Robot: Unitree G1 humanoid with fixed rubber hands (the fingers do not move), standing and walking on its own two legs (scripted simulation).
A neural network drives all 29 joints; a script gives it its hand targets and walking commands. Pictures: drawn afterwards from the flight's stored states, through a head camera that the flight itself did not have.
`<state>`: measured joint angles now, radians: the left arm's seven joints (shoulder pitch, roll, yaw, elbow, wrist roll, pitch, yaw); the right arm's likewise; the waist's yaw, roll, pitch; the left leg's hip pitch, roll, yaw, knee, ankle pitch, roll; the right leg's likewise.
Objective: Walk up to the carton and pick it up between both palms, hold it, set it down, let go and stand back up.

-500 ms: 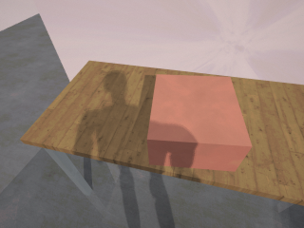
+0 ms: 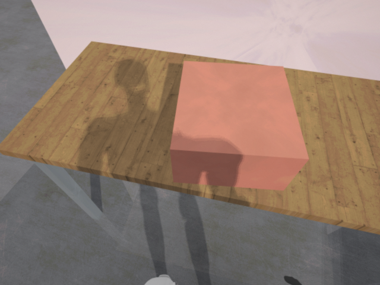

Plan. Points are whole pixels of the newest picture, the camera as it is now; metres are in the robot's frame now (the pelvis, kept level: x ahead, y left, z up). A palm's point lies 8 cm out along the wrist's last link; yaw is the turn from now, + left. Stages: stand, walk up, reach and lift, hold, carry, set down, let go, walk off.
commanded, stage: reach and lift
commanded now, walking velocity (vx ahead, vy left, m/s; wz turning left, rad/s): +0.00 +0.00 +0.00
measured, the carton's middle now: (230, 121) +0.51 -0.07 +0.01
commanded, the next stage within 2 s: none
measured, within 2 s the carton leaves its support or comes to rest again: neither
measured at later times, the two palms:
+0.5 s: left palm out of the picture +0.11 +0.23 -0.08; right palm out of the picture +0.12 -0.25 -0.08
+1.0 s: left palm out of the picture +0.10 +0.23 -0.04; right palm out of the picture +0.09 -0.24 -0.03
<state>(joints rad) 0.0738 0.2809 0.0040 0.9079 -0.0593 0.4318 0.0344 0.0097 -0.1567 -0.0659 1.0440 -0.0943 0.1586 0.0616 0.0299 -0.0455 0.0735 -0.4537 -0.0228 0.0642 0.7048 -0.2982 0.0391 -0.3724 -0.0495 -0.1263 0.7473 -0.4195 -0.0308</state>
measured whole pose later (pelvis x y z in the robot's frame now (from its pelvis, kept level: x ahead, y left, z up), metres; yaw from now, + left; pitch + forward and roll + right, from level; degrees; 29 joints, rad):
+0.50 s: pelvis -0.03 -0.05 +0.00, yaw -3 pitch +3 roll +2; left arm 0.15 0.33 0.15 0.38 -0.02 0.58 -0.05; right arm 0.19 -0.13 0.04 0.38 0.08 0.30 -0.02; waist 0.04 -0.07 0.07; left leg -0.47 0.07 0.07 0.64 -0.24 0.00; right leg -0.41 0.05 -0.12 0.68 -0.34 -0.11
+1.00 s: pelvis -0.03 -0.03 +0.02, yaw -3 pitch -2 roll +1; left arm 0.35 0.33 0.06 0.26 -0.15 0.33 -0.04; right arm 0.44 -0.12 0.00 0.20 0.08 0.16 -0.03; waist 0.05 -0.05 0.06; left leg -0.25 0.04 0.09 0.42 -0.14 -0.01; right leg -0.19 0.04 -0.09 0.46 -0.24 -0.08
